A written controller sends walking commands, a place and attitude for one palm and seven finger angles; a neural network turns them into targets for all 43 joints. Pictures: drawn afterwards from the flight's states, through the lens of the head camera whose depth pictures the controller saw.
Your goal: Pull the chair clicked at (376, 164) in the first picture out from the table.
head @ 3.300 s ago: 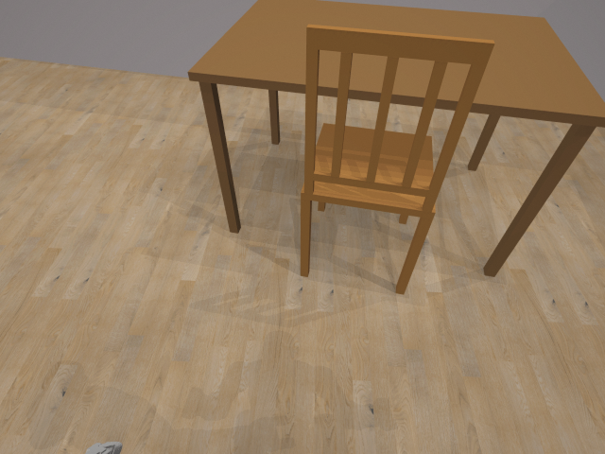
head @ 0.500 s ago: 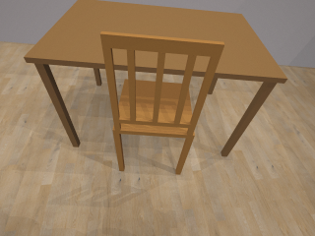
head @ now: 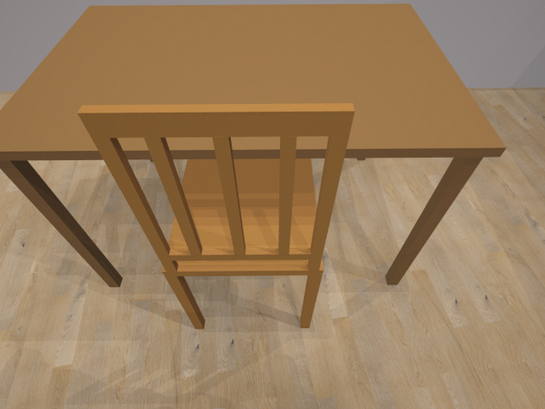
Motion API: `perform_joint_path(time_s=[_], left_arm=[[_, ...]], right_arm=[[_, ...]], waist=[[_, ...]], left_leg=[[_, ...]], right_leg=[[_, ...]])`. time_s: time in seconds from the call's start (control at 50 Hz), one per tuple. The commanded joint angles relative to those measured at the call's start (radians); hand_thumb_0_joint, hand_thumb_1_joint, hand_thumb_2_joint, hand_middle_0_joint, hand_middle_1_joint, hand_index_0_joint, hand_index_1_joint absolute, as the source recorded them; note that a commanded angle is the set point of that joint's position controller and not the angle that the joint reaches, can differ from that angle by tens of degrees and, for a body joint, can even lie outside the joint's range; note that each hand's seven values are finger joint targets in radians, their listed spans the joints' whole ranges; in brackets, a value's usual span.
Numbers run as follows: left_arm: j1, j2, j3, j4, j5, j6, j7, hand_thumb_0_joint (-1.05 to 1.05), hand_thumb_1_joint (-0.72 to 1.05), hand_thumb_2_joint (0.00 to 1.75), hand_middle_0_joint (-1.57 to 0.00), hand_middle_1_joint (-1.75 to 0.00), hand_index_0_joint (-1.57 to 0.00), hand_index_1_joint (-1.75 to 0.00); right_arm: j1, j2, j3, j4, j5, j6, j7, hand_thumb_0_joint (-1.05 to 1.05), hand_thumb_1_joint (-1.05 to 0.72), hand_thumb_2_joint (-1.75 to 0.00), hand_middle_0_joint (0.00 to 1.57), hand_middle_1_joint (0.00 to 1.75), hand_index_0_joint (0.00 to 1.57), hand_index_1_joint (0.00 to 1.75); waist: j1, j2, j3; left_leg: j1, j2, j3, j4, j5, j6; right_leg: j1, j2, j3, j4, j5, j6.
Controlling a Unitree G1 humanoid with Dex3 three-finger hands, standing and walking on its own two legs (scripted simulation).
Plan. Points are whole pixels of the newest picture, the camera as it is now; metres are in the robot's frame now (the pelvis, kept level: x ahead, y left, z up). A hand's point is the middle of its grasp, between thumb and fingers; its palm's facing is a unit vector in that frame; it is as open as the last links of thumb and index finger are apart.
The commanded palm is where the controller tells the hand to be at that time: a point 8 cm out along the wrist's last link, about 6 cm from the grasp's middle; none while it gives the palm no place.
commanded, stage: come to a stop and stand still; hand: left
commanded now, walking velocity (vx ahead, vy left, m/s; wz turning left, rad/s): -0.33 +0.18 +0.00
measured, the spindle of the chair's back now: (232, 205) +0.48 +0.10 -0.04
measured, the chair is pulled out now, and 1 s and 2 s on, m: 0.00 0.00 0.00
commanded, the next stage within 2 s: none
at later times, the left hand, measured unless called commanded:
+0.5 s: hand out of the picture +0.01 +0.25 -0.19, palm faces +0.09 -0.98 -0.18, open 7.3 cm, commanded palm none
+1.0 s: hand out of the picture -0.05 +0.16 -0.17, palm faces +0.03 -0.99 -0.17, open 7.4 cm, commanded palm none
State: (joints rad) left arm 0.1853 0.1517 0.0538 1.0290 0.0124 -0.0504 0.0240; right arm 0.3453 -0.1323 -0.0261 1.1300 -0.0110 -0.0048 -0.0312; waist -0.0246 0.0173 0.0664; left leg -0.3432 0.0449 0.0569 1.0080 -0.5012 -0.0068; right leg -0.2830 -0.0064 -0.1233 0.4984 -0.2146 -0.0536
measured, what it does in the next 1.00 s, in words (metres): steps on the spot: left foot, then right foot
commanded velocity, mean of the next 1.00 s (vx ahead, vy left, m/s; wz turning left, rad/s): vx -0.03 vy -0.05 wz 0.00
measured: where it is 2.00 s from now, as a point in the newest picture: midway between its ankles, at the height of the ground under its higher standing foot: outside the picture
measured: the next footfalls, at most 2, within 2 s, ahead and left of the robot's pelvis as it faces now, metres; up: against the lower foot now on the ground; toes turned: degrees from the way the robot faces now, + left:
left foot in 0.32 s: +0.06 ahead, +0.15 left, +0.00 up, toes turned +1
right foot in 0.82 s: -0.04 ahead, -0.08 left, +0.00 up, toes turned -3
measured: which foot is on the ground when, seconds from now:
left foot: up 0.00-0.30, down 0.32-1.00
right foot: down 0.00-0.32, up 0.34-0.80, down 0.82-1.00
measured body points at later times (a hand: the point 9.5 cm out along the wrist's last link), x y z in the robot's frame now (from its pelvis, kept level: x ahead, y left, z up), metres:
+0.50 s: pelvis +0.00 +0.06 +0.01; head +0.01 +0.10 +0.45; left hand +0.00 +0.30 -0.17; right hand +0.09 -0.16 -0.12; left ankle +0.02 +0.14 -0.74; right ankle -0.04 -0.08 -0.68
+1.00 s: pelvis -0.03 +0.00 +0.00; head -0.05 -0.01 +0.45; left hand -0.05 +0.21 -0.16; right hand -0.10 -0.21 -0.16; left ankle +0.02 +0.14 -0.74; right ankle -0.08 -0.08 -0.74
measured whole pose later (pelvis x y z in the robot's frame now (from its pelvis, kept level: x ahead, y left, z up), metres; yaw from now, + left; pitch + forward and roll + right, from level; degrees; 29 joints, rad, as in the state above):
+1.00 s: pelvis -0.03 +0.00 +0.00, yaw +0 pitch -2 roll +0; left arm 0.33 0.12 0.01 1.14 0.00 0.00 0.03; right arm 0.38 -0.14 -0.01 1.18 -0.02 0.03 -0.03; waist -0.03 0.02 0.00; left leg -0.24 0.05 0.01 0.42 -0.13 -0.03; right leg -0.06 0.05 -0.05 0.40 -0.30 -0.05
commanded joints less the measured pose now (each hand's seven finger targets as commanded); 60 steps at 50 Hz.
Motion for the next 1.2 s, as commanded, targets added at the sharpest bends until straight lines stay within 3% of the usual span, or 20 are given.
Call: perform_joint_path(time_s=[0.0,0.08,0.16,0.22,0.26,0.28,0.3,0.32,0.34,0.38,0.44,0.54,0.68,0.76,0.78,0.82,0.86,0.94,1.02,1.18], left_arm=[[0.091,0.141,0.013,-0.02,0.012,0.017,0.028,0.0,0.9,0.9,-0.2,-0.3,-0.2,-0.3],[0.113,0.17,0.027,-0.013,0.011,0.041,0.031,0.0,0.9,0.9,-0.2,-0.3,-0.2,-0.3],[0.078,0.187,0.038,-0.038,0.021,0.052,0.034,0.0,0.9,0.9,-0.2,-0.3,-0.2,-0.3],[0.05,0.196,0.042,-0.053,0.023,0.061,0.028,0.0,0.9,0.9,-0.2,-0.3,-0.2,-0.3],[0.046,0.178,0.036,-0.051,0.013,0.069,0.026,0.0,0.9,0.9,-0.2,-0.3,-0.2,-0.3],[0.084,0.139,0.024,-0.049,0.008,0.074,0.021,0.0,0.9,0.9,-0.2,-0.3,-0.2,-0.3],[0.114,0.084,0.014,-0.057,0.0,0.081,0.021,0.0,0.9,0.9,-0.2,-0.3,-0.2,-0.3],[0.105,0.093,0.01,-0.055,0.004,0.084,0.027,0.0,0.9,0.9,-0.2,-0.3,-0.2,-0.3],[0.107,0.095,0.012,-0.045,0.006,0.089,0.025,0.0,0.9,0.9,-0.2,-0.3,-0.2,-0.3],[0.141,0.101,0.014,-0.011,0.012,0.094,0.016,0.0,0.9,0.9,-0.2,-0.3,-0.2,-0.3],[0.163,0.105,0.013,0.013,0.013,0.095,0.005,0.0,0.9,0.9,-0.2,-0.3,-0.2,-0.3],[0.15,0.109,0.013,0.008,0.017,0.109,-0.003,0.0,0.9,0.9,-0.2,-0.3,-0.2,-0.3],[0.158,0.061,-0.007,0.016,0.009,0.101,-0.008,0.0,0.9,0.9,-0.2,-0.3,-0.2,-0.3],[0.265,0.063,-0.009,0.074,0.009,0.084,0.001,0.0,0.9,0.9,-0.2,-0.3,-0.2,-0.3],[0.256,0.089,-0.011,0.078,0.009,0.075,0.006,0.0,0.9,0.9,-0.2,-0.3,-0.2,-0.3],[0.197,0.13,-0.017,0.069,0.005,0.062,0.009,0.0,0.9,0.9,-0.2,-0.3,-0.2,-0.3],[0.144,0.105,-0.027,0.073,-0.003,0.044,0.01,0.0,0.9,0.9,-0.2,-0.3,-0.2,-0.3],[0.183,0.063,-0.038,0.094,-0.012,0.035,0.014,0.0,0.9,0.9,-0.2,-0.3,-0.2,-0.3],[0.204,0.06,-0.033,0.098,-0.01,0.042,0.017,0.0,0.9,0.9,-0.2,-0.3,-0.2,-0.3],[0.257,0.024,-0.03,0.118,-0.011,0.03,0.023,0.0,0.9,0.9,-0.2,-0.3,-0.2,-0.3]], right_arm=[[0.039,-0.011,-0.008,-0.047,0.012,0.019,-0.007,0.0,-0.9,-0.9,0.2,0.3,0.2,0.3],[-0.042,-0.06,-0.03,-0.092,0.003,0.047,0.0,0.0,-0.9,-0.9,0.2,0.3,0.2,0.3],[-0.095,-0.082,-0.042,-0.136,0.002,0.053,0.006,0.0,-0.9,-0.9,0.2,0.3,0.2,0.3],[-0.077,-0.075,-0.042,-0.143,0.004,0.045,0.009,0.0,-0.9,-0.9,0.2,0.3,0.2,0.3],[-0.021,-0.084,-0.038,-0.126,0.002,0.029,0.01,0.0,-0.9,-0.9,0.2,0.3,0.2,0.3],[-0.032,-0.125,-0.041,-0.128,-0.002,0.017,0.008,0.0,-0.9,-0.9,0.2,0.3,0.2,0.3],[-0.05,-0.202,-0.048,-0.159,-0.01,0.006,0.004,0.0,-0.9,-0.9,0.2,0.3,0.2,0.3],[-0.094,-0.215,-0.042,-0.177,-0.016,0.011,-0.002,0.0,-0.9,-0.9,0.2,0.3,0.2,0.3],[-0.14,-0.193,-0.03,-0.181,-0.017,0.005,-0.013,0.0,-0.9,-0.9,0.2,0.3,0.2,0.3],[-0.192,-0.16,-0.016,-0.182,-0.012,-0.003,-0.026,0.0,-0.9,-0.9,0.2,0.3,0.2,0.3],[-0.165,-0.165,-0.014,-0.167,-0.008,0.0,-0.028,0.0,-0.9,-0.9,0.2,0.3,0.2,0.3],[-0.074,-0.18,-0.029,-0.127,-0.007,0.006,-0.035,0.0,-0.9,-0.9,0.2,0.3,0.2,0.3],[-0.042,-0.19,-0.044,-0.093,-0.014,0.013,-0.022,0.0,-0.9,-0.9,0.2,0.3,0.2,0.3],[-0.047,-0.161,-0.042,-0.069,-0.005,0.02,-0.012,0.0,-0.9,-0.9,0.2,0.3,0.2,0.3],[-0.04,-0.122,-0.033,-0.058,0.002,0.021,-0.008,0.0,-0.9,-0.9,0.2,0.3,0.2,0.3],[-0.028,-0.059,-0.009,-0.053,0.003,0.023,-0.001,0.0,-0.9,-0.9,0.2,0.3,0.2,0.3],[-0.017,-0.054,0.001,-0.027,-0.008,0.021,0.002,0.0,-0.9,-0.9,0.2,0.3,0.2,0.3],[0.045,-0.057,0.012,0.017,-0.003,0.014,-0.004,0.0,-0.9,-0.9,0.2,0.3,0.2,0.3],[0.056,-0.041,0.014,0.026,-0.003,0.023,-0.007,0.0,-0.9,-0.9,0.2,0.3,0.2,0.3],[0.058,-0.018,0.017,0.028,0.005,0.009,-0.023,0.0,-0.9,-0.9,0.2,0.3,0.2,0.3]], waist=[[0.02,-0.056,-0.12],[0.051,-0.132,-0.106],[0.043,-0.192,-0.091],[0.022,-0.19,-0.1],[-0.004,-0.137,-0.115],[0.01,0.011,-0.123],[0.024,0.25,-0.107],[0.025,0.222,-0.09],[0.038,0.146,-0.071],[0.064,0.157,-0.047],[0.046,0.107,-0.059],[0.004,0.098,-0.068],[-0.006,0.117,-0.058],[0.04,0.077,-0.055],[0.036,0.012,-0.029],[0.007,-0.117,0.022],[0.001,-0.189,0.084],[0.005,-0.108,0.095],[0.011,-0.047,0.139],[0.025,-0.039,0.06]], left_leg=[[-0.018,0.006,-0.018,-0.123,0.043,-0.029],[-0.068,-0.018,-0.028,-0.095,0.055,-0.043],[-0.05,-0.014,-0.059,-0.138,0.043,-0.043],[0.055,-0.025,-0.033,-0.304,0.142,-0.036],[0.209,-0.015,-0.024,-0.56,0.372,-0.027],[0.271,0.073,-0.098,-0.615,0.517,0.0],[0.204,0.275,-0.338,-0.696,0.764,0.089],[0.104,0.328,-0.37,-0.722,0.794,0.176],[0.046,0.307,-0.319,-0.749,0.689,0.194],[0.057,0.245,-0.27,-0.748,0.593,0.167],[0.147,0.207,-0.214,-0.765,0.507,0.142],[0.255,0.236,-0.254,-0.801,0.371,0.138],[0.19,0.221,-0.272,-0.819,0.211,0.151],[0.063,0.117,-0.179,-0.777,0.073,0.064],[0.007,0.073,-0.145,-0.73,0.067,0.032],[0.102,-0.006,-0.045,-0.601,0.162,-0.007],[0.148,0.007,-0.054,-0.573,0.289,0.001],[0.16,0.03,-0.085,-0.616,0.375,0.006],[0.131,0.024,-0.068,-0.586,0.337,-0.003],[0.144,0.038,-0.069,-0.569,0.435,0.003]], right_leg=[[0.119,-0.308,0.169,-0.111,0.855,-0.149],[0.149,-0.333,0.207,-0.113,0.829,-0.17],[0.117,-0.336,0.215,-0.102,0.756,-0.165],[0.069,-0.289,0.193,-0.079,0.558,-0.123],[0.019,-0.216,0.161,0.002,0.317,-0.048],[-0.039,-0.132,0.117,0.083,0.074,0.008],[-0.102,-0.025,0.052,0.197,-0.253,0.07],[-0.066,-0.005,0.123,0.35,-0.376,0.067],[-0.043,-0.012,0.168,0.432,-0.344,0.062],[-0.076,-0.011,0.199,0.478,-0.255,0.07],[-0.111,-0.002,0.188,0.471,-0.181,0.091],[-0.146,-0.009,0.182,0.398,-0.206,0.097],[0.003,-0.007,0.127,0.127,-0.245,0.062],[0.215,-0.002,0.085,-0.18,-0.026,0.05],[0.243,-0.054,0.157,-0.234,-0.063,0.035],[0.017,-0.187,0.293,-0.34,-0.29,-0.018],[-0.071,-0.162,0.284,-0.356,-0.238,-0.019],[-0.022,-0.108,0.216,-0.296,-0.128,0.005],[-0.051,-0.112,0.233,-0.322,-0.213,0.005],[0.068,-0.092,0.191,-0.252,0.124,0.038]])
